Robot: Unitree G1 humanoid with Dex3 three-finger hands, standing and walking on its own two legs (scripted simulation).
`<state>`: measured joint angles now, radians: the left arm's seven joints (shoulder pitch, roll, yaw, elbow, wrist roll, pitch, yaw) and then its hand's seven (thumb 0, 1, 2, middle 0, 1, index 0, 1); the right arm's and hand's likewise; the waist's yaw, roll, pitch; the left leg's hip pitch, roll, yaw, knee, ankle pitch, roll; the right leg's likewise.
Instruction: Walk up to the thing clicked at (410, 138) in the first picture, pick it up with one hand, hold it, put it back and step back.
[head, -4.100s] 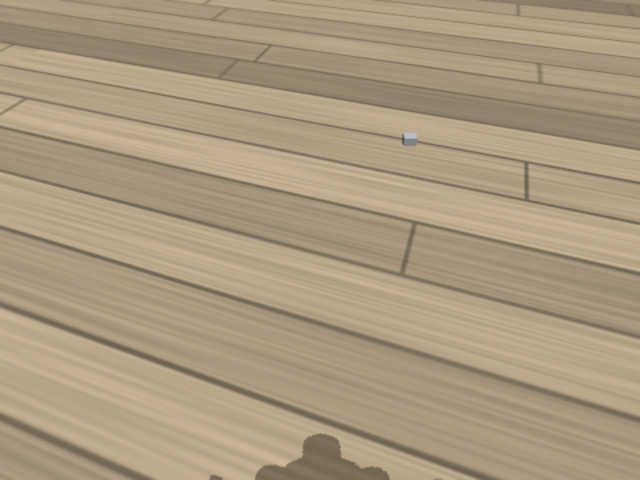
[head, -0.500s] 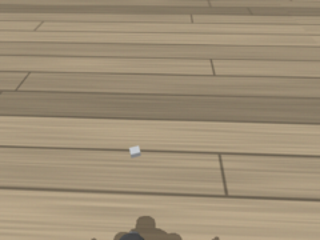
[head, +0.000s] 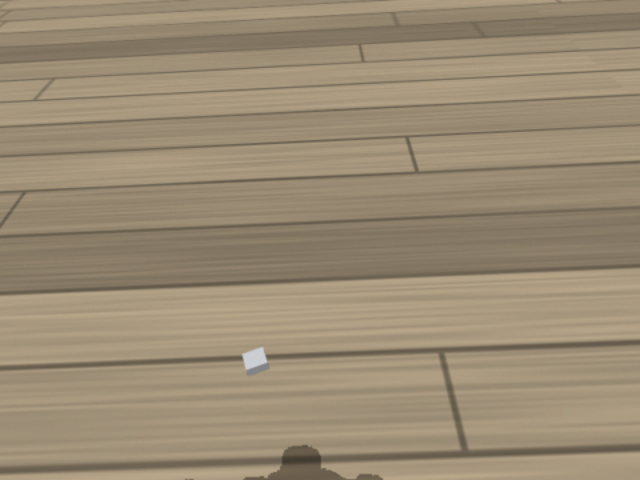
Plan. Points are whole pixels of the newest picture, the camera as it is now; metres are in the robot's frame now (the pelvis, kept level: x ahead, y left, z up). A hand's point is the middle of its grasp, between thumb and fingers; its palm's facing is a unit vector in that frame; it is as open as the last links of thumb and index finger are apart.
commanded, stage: walk up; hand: left
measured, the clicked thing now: (255, 361) +0.61 +0.27 -0.73
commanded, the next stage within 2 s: stand in 1.86 s
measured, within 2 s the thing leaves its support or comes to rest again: neither
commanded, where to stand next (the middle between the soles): +0.22 +0.02 m, yaw -1 degrees
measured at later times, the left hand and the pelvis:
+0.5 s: hand (103, 474) +0.17 +0.33 -0.15, palm faces -0.05 -0.93 -0.37, open 7.4 cm; pelvis +0.13 +0.06 +0.01, yaw +0 degrees
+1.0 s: hand (156, 392) +0.28 +0.28 -0.13, palm faces -0.05 -0.94 -0.33, open 7.4 cm; pelvis +0.17 +0.04 +0.02, yaw -1 degrees
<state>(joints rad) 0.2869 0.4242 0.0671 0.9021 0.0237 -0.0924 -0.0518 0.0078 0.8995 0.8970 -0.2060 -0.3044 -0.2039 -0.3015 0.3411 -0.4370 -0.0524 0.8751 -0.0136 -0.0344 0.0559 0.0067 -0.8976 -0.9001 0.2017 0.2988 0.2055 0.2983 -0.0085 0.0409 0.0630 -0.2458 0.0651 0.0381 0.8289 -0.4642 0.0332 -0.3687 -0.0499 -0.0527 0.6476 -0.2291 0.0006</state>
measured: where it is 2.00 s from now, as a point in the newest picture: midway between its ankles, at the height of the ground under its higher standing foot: outside the picture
